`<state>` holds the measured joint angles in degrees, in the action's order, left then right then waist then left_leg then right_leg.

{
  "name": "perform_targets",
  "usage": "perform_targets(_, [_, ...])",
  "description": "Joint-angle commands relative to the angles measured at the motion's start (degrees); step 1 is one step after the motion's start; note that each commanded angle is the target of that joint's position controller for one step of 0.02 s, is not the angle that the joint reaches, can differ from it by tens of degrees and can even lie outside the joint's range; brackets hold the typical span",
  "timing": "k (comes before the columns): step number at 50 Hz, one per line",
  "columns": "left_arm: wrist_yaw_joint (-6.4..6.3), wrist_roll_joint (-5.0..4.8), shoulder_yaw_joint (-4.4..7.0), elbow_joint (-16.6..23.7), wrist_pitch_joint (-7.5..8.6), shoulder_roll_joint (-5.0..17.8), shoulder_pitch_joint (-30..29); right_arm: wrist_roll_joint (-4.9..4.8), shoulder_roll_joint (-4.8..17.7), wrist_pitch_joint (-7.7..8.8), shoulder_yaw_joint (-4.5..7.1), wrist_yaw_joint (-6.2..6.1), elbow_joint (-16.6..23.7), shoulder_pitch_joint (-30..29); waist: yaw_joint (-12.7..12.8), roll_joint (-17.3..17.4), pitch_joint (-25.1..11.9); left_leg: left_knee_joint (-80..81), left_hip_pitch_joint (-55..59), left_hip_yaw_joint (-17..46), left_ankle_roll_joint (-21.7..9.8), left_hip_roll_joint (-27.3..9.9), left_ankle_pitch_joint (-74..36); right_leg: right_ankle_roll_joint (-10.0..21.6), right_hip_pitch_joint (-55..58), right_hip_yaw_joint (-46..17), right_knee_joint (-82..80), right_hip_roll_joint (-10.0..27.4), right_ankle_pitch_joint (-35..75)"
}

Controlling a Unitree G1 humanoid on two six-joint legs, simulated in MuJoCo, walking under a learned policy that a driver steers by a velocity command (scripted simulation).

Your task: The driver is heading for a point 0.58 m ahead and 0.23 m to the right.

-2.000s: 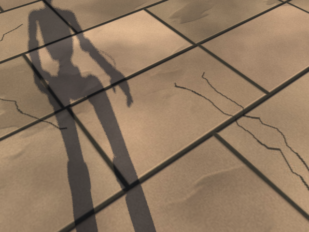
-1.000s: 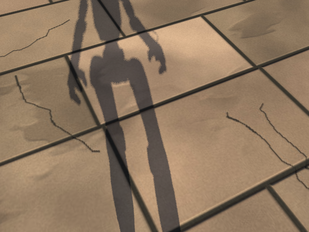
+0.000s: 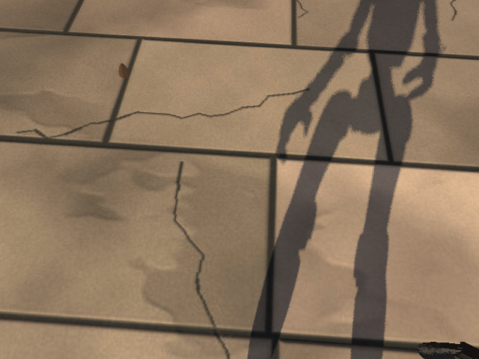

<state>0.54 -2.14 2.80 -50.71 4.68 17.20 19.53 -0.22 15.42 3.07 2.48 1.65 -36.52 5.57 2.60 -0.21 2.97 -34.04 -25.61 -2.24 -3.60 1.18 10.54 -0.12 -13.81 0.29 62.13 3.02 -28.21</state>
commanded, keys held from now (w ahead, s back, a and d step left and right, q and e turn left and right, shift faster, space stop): w+e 0.72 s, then no key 0.28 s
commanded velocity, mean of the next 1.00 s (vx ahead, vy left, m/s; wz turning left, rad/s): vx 0.44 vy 0.00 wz -0.39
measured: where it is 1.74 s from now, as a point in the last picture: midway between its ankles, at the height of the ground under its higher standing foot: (302, 305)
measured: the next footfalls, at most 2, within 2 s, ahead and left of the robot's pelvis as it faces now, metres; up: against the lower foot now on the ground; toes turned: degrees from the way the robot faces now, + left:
right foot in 0.48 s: +0.40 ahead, -0.16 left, +0.00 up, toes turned -17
left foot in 0.90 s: +0.71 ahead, -0.06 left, +0.00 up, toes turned -29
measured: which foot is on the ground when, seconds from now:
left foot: down 0.00-0.48, up 0.50-0.88, down 0.90-1.00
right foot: up 0.00-0.46, down 0.48-0.92, up 0.94-1.00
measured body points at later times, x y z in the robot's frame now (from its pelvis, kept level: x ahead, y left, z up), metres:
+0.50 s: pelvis +0.27 -0.05 -0.01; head +0.32 -0.06 +0.44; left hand +0.53 +0.14 -0.10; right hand +0.23 -0.34 -0.14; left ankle +0.09 +0.09 -0.69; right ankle +0.36 -0.15 -0.73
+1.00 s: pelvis +0.53 -0.08 +0.00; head +0.57 -0.09 +0.45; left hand +0.73 +0.13 -0.12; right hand +0.60 -0.39 -0.08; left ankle +0.68 -0.04 -0.73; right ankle +0.37 -0.15 -0.67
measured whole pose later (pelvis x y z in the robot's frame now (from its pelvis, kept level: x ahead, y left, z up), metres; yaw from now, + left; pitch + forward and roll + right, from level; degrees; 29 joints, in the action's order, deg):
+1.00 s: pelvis +0.53 -0.08 +0.00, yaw -28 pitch +2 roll +0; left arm -1.2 -0.7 3.4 -41.9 0.7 17.1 16.6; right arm 1.4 14.3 5.4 1.9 1.4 -40.0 4.7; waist 2.1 -1.5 2.1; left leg -30.8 -26.9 0.0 -0.7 1.2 5.7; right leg -1.7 -17.9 -8.9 58.4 -4.6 -33.8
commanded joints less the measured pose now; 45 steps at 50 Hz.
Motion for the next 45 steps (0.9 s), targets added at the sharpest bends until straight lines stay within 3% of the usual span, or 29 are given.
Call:
perform_targets(1, [-0.28,0.27,1.47,6.33,1.91,7.34,-5.4,0.32,7.65,1.15,2.71,-0.35,-0.89,10.79,-6.16,3.44,-8.01,17.05,27.26,21.13,-10.89,-17.45,-8.51,1.18,-27.12,-4.55,7.59,4.3,6.21])
perform_targets(2, [-0.28,0.57,1.65,5.66,0.99,6.85,-3.43,0.85,5.89,1.62,2.24,-0.21,-0.77,8.67,-3.9,4.21,-6.6,19.61,22.54,17.29,-9.92,-15.87,-10.42,1.14,-23.35,-5.29,6.24,5.55,9.49])
perform_targets(3, [-0.22,0.35,1.54,5.05,0.1,5.78,-1.41,1.06,5.9,2.18,2.43,-0.11,-1.09,7.84,-2.7,5.75,-6.52,21.75,19.32,15.54,-10.51,-16.09,-11.44,0.64,-20.34,-5.61,5.74,5.75,11.08])
perform_targets(6, [-0.56,0.39,1.38,5.1,-1.7,3.71,-2.2,1.07,6.08,3.69,2.84,-0.36,-3.1,7.13,-1.56,3.5,-3.14,25.91,15.78,8.36,-9.94,-15.22,-13.46,-0.7,-21.97,-6.56,1.79,5.7,16.02])
perform_targets(9, [-0.33,0.76,1.32,6.44,-1.64,2.77,-5.61,1.35,6.66,3.83,3.04,-1.16,-4.81,8.3,-2.37,3.19,-1.39,26.84,17.86,2.17,-8.17,-14.02,-16.11,-1.11,-25.64,-7.44,-6.87,4.66,26.13])
perform_targets(13, [0.98,1.01,0.57,8.77,-1.13,1.29,-12.71,0.87,7.94,3.5,3.23,-1.89,-6.35,9.72,-5.27,2.23,1.02,28.06,20.1,-3.68,-5.96,-13.33,-16.11,-0.12,-24.41,-3.15,-19.5,3.3,35.29])
perform_targets(18, [2.95,0.98,0.11,13.62,-0.98,0.81,-19.98,-0.14,9.55,1.24,3.83,-2.46,-9.04,14.19,-7.62,1.79,2.86,23.01,31.9,-6.21,-5.13,-16.76,-25.38,2.48,-29.37,0.91,-26.23,1.74,28.51])
perform_targets(21, [3.71,0.83,1.23,15.05,-1.38,2.79,-17.18,-0.33,11.66,-0.26,4.28,-3.34,-8.59,12.92,-4.32,5.14,-1.65,12.69,34.69,-8.52,-3.28,-16.99,-51.79,5.53,-21.23,5.98,-26.37,-3.22,19.82])
perform_targets(22, [3.62,0.74,2.21,14.42,-1.6,4.54,-12.51,-0.32,12.34,-0.76,4.39,-3.69,-8.33,12.38,-1.44,6.11,-4.69,5.4,34.03,-9.08,-2.59,-16.6,-58.84,6.97,-14.89,7.05,-26.2,-5.42,17.42])
perform_targets(23, [3.06,0.65,3.81,12.76,-1.67,7.38,-4.31,-0.57,12.6,-1.01,4.29,-3.99,-8.01,11.21,3.37,5.45,-8.95,-5.67,29.49,-10.15,-1.08,-14.97,-57.64,9.12,-2.74,6.67,-29.94,-7.37,20.05])
perform_targets(24, [1.86,0.83,5.62,11.12,-2.27,11.78,4.61,-0.11,11.43,-0.41,3.65,-4.21,-7.06,11.2,7.56,0.78,-14.23,-22.23,16.2,-10.09,1.3,-12.55,-40.68,12.48,14.93,-3.66,-32.31,-1.83,21.88])
perform_targets(25, [1.23,0.37,6.6,12.43,-2.25,17.06,2.62,1.22,2.9,1.47,0.96,-3.06,-4.08,15.94,1.17,-15.68,-19.67,-46.5,-11.71,-5.99,6.09,1.55,16.64,25.32,36.23,-37.69,-37.03,14.38,17.74])
perform_targets(26, [1.25,1.03,5.03,13.06,-1.8,12.59,4.41,-0.42,7.43,4.22,1.54,-1.73,-3.53,12.01,4.75,-7.85,-26.11,-51.56,-18.66,8.7,4.61,1.19,21.33,26.32,39.76,-47.49,-43.54,16.84,13.53])
perform_targets(27, [1.15,1.5,4.23,12.85,-1.36,9.41,3.19,-2.61,9.29,5.34,1.97,-1.1,-1.61,6.22,5.44,-4.88,-18.59,-49.12,-21.7,9.36,3.14,-1.97,17.33,22.75,34.69,-37.67,-43.95,14.51,15.77])
perform_targets(28, [1.3,1.27,3.81,12.95,-0.92,8.09,-0.34,-2.05,8.21,5.77,1.57,-1.24,-0.98,5.26,2.07,0.6,-11.53,-42.03,-20.48,8.7,2.7,-4.44,13.55,20.36,24.96,-30.56,-44.38,11.8,21.57])
perform_targets(29, [1.17,1.13,3.03,13.56,-0.81,5.56,-3.92,-0.11,8.46,5.41,1.97,-1.74,-1.67,4.44,0.01,2.65,-8.22,-36.23,-17.05,7.84,2.85,-6.48,11.49,18.28,17.78,-25.01,-45.48,9.31,26.58])
perform_targets(30, [0.83,1.87,2.93,14.61,-0.75,5.84,-5.85,0.36,8.63,4.79,2.23,-1.7,-1.5,6.01,-2.1,-0.7,-6.51,-34.58,-12.95,7.94,3.72,-6.96,10.61,19.3,11.33,-23.77,-46.57,8.81,31.79])
perform_targets(33, [0.08,1.61,3.33,15.06,-0.64,7.09,-7.13,0.91,6.91,3.03,1.94,-1.73,-1.68,7.33,-4.1,-0.47,-4.61,-25.16,-8.49,5.95,6.53,-7.19,8.62,18.57,1.8,-18.5,-48.89,6.24,36.04])
perform_targets(35, [-0.6,1.28,3.89,14.67,-0.84,8.85,-6.07,1.22,4.94,2.63,1.02,-1.8,-0.37,3.06,-2.82,-1.15,-3.53,-16.21,-6.8,4.71,7.9,-6.06,1.55,16.97,-2.11,-15.01,-49.03,3.94,35.42])
perform_targets(37, [-1.06,1.08,4.02,14.2,-1.34,9.18,-5.21,1.12,4.09,2.74,0.52,-1.56,0.22,-0.84,-1.09,-3.08,-3.16,-6.41,-3.27,3.85,8.16,-3.88,-8.28,14.33,-4.02,-11.95,-47.69,1.36,34.14])
perform_targets(41, [-1.55,1.03,3.58,11.86,-2.52,7.92,-0.44,0.65,5.61,3.5,1.05,-0.65,0.9,-4.19,1.3,-5.57,-5.53,2.46,0.63,4.33,6.73,-0.86,-16.36,10.81,1.03,-13.69,-41.39,2.44,36.1])
perform_targets(43, [-1.77,1.38,3.32,11.7,-2.77,7.14,-1.02,1.01,6.99,3.81,1.85,-0.37,0.59,-2.37,-0.2,-6.5,-6.52,4.76,2.38,5.24,4.62,-0.96,-14.77,9.15,4.34,-16.47,-36.72,3.91,36.11])
perform_targets(45, [-1.88,1.74,2.68,12.38,-2.77,4.84,-2.94,2.1,7.8,4.38,2.46,-0.5,-0.68,2.7,-3.53,-5.79,-8.28,9.51,10.81,4.53,2.03,-2.35,-22.85,6.14,3.97,-15.71,-29.01,0.63,36.98])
